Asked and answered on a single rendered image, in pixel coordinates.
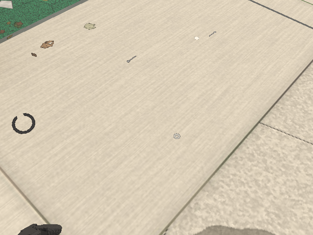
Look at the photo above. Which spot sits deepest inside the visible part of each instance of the left robot hand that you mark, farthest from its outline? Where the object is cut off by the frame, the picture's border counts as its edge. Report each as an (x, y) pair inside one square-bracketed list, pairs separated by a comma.
[(43, 229)]

